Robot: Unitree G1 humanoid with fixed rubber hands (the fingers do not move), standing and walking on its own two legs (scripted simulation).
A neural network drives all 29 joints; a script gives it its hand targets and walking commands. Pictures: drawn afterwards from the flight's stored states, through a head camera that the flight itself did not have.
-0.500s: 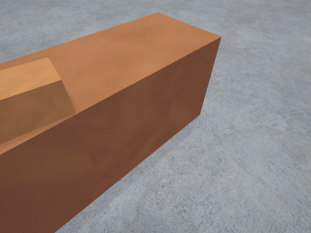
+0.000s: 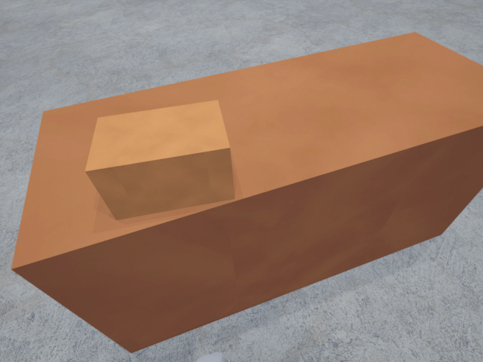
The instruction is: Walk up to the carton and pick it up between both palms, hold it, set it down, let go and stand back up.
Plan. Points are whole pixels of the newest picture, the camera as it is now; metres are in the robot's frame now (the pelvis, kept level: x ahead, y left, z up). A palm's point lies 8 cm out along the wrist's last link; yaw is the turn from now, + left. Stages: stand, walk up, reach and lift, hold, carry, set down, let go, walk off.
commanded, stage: walk up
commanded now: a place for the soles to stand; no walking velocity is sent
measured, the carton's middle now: (168, 159) +0.53 +0.21 +0.03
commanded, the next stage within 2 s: none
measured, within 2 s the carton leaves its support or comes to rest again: neither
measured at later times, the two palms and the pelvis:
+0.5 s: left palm (98, 355) +0.17 +0.30 -0.11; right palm (380, 303) +0.27 -0.22 -0.11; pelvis +0.09 +0.01 -0.02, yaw +16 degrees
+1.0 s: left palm out of the picture +0.01 +0.28 -0.11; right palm (349, 283) +0.30 -0.17 -0.09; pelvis +0.06 -0.01 -0.01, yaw +30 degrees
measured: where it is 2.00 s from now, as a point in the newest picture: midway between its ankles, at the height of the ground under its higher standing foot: outside the picture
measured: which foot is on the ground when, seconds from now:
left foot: up 0.00-0.10, down 0.12-0.50, up 0.52-0.78, down 0.80-1.00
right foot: down 0.00-0.12, up 0.14-0.48, down 0.50-1.00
